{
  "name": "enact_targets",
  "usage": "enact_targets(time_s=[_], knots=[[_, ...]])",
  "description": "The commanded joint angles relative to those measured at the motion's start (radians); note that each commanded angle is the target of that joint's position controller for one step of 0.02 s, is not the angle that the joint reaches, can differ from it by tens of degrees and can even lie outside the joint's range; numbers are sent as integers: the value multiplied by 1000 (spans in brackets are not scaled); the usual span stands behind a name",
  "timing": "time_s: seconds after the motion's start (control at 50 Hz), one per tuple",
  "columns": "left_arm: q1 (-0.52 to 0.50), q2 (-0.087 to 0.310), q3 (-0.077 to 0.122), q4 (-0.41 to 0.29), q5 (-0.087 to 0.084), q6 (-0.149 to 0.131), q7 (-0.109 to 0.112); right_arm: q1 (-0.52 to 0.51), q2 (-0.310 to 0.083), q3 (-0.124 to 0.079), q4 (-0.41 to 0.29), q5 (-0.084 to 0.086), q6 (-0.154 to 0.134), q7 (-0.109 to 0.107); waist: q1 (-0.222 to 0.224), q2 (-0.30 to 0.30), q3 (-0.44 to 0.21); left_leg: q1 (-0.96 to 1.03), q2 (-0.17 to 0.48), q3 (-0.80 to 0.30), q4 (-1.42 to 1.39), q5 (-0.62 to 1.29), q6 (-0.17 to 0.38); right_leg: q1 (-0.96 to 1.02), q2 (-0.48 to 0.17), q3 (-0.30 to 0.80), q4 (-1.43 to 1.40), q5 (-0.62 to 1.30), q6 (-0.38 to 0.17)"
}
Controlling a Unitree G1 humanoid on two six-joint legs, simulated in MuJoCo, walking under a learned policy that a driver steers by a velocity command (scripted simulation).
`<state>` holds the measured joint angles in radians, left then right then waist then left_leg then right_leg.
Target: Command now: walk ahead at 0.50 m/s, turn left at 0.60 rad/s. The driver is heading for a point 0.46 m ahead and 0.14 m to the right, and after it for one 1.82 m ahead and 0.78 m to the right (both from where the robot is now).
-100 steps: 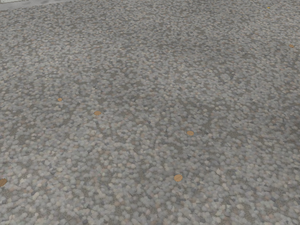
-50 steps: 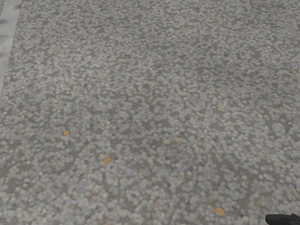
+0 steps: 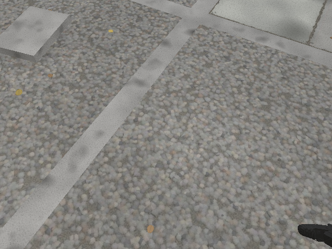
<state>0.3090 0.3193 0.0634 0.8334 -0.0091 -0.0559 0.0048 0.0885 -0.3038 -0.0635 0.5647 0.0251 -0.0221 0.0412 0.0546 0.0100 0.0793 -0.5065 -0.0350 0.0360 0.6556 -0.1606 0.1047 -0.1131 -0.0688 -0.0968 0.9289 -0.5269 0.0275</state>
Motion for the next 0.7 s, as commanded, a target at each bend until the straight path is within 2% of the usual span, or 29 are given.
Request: enact_targets(time_s=[0.02, 0.04, 0.06, 0.08, 0.12, 0.14, 0.18, 0.24, 0.3, 0.36, 0.4, 0.44, 0.46, 0.48, 0.5, 0.52, 0.54, 0.56, 0.58, 0.6, 0.62, 0.66, 0.7], knots=[[-117, 150, 15, -173, -34, -77, -19, 290, -184, -60, -3, -7, -29, -8, -165, 104, -268, 778, 326, -688, -371, -201, 243, -722, 27, 185, 418, 65, -39], [-119, 133, 10, -163, -17, -84, -11, 231, -163, -53, -4, -6, -35, -9, -117, 12, -192, 630, 279, -575, -370, -80, 211, -669, -15, 184, 334, 146, -40], [-111, 133, 15, -154, 7, -82, -6, 174, -143, -46, -13, -12, -37, -11, -78, 3, -150, 513, 242, -493, -377, 41, 192, -603, -39, 184, 254, 192, -29], [-82, 135, 18, -142, 11, -70, -8, 141, -117, -35, -22, -25, -38, -16, -46, 24, -141, 442, 221, -439, -398, 123, 184, -542, -60, 187, 226, 227, -21], [-56, 108, 13, -127, 19, -49, -10, 132, -107, -30, -6, -25, -46, -23, -30, 34, -136, 362, 208, -375, -425, 256, 194, -495, -63, 161, 170, 260, 11], [-64, 93, 9, -126, 22, -41, -9, 146, -110, -29, 9, -23, -50, -27, -31, 32, -126, 332, 198, -334, -436, 297, 193, -491, -60, 150, 130, 293, 25], [-118, 66, -2, -136, 19, -33, -10, 171, -121, -29, 39, -25, -53, -38, -50, 43, -95, 320, 180, -259, -456, 328, 172, -521, -62, 136, 17, 413, 42], [-209, 44, -14, -147, 6, -37, -21, 200, -125, -23, 73, -25, -55, -43, -97, 52, -66, 320, 147, -171, -469, 260, 118, -490, -45, 119, -188, 629, 29], [-290, 38, -20, -169, -9, -43, -36, 246, -144, -25, 115, -25, -62, -41, -138, 48, -25, 366, 188, -161, -496, 162, 107, -483, -24, 113, -302, 723, 1], [-339, 46, -19, -196, -15, -45, -56, 277, -147, -29, 156, -25, -55, -40, -153, 35, 7, 513, 244, -149, -467, 210, 101, -572, -9, 124, -361, 642, -40], [-347, 47, -19, -212, -13, -47, -70, 284, -153, -33, 174, -22, -44, -45, -146, 35, 5, 601, 273, -133, -419, 320, 86, -600, 11, 123, -381, 545, -70], [-286, 64, -10, -209, -7, -45, -77, 258, -169, -38, 172, -24, -33, -54, -104, 60, -49, 634, 268, -96, -322, 614, 57, -500, 58, 79, -387, 451, -104], [-210, 91, 5, -193, -3, -41, -73, 245, -178, -39, 167, -27, -26, -59, -63, 75, -112, 636, 251, -71, -215, 811, 40, -384, 100, 42, -379, 419, -125], [-75, 131, 29, -162, -1, -38, -66, 225, -174, -35, 158, -28, -17, -67, 14, 56, -194, 580, 209, -23, -25, 901, 9, -189, 134, 26, -411, 463, -156], [78, 200, 50, -144, -1, -31, -54, 243, -147, -20, 134, -45, -21, -77, 67, -34, -312, 359, 171, 6, 266, 638, -32, 116, -12, 244, -393, 540, -222], [116, 259, 64, -139, -10, -33, -57, 372, -34, 15, 115, -56, -45, -57, -12, -288, -422, -72, -48, -30, 622, -244, -112, 468, -239, 779, -480, 346, -417], [139, 158, 40, -139, -22, -28, -53, 296, -107, 8, 121, -35, -74, -41, 51, -194, -447, -197, -31, -172, 714, -377, -103, 527, -240, 891, -587, 211, -398], [83, 138, 33, -152, -14, -24, -44, 191, -143, -1, 82, 1, -96, -29, 60, -141, -302, -269, 21, -176, 705, -301, -91, 422, -219, 755, -613, 224, -356], [31, 135, 33, -168, -6, -21, -38, 131, -133, 5, 65, -4, -110, -30, 40, -34, -219, -255, 59, -158, 639, -236, -85, 287, -183, 662, -625, 309, -332], [-13, 122, 29, -179, -3, -19, -36, 102, -131, 0, 57, -26, -115, -35, 6, 15, -146, -226, 84, -145, 554, -201, -93, 161, -151, 592, -642, 430, -325], [-35, 109, 22, -191, 7, -19, -31, 114, -130, -4, 53, -36, -110, -37, -28, -9, -134, -163, 102, -148, 510, -177, -102, 82, -125, 548, -663, 518, -325], [-57, 104, 22, -199, 2, -17, -25, 154, -110, -1, 58, -43, -93, -40, -62, -48, -120, -122, 113, -134, 422, -174, -133, 0, -98, 496, -691, 596, -334], [-50, 123, 28, -193, -3, -15, -14, 133, -84, 8, 53, -46, -78, -45, -64, -54, -97, -106, 108, -104, 313, -136, -166, -87, -75, 436, -706, 643, -331]])
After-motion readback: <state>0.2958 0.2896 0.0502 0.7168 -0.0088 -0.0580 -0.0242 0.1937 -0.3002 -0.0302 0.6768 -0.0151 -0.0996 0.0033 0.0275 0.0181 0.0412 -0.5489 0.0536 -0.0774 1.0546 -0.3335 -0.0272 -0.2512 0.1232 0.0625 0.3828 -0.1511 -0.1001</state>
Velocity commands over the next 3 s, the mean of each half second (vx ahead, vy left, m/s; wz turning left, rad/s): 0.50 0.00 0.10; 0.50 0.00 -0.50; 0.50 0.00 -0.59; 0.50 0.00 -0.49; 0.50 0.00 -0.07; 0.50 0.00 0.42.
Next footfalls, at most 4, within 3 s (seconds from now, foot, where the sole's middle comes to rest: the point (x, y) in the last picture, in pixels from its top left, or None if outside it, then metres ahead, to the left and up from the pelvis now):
0.48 right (210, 238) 0.47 -0.12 -0.75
0.96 left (169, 168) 0.76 0.05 -0.75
1.48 right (249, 145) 0.90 -0.31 -0.75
1.96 left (248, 90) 1.25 -0.34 -0.75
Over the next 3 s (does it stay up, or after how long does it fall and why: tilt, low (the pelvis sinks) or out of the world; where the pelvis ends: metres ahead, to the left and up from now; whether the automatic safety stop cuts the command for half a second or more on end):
stays up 1.41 -0.71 0.01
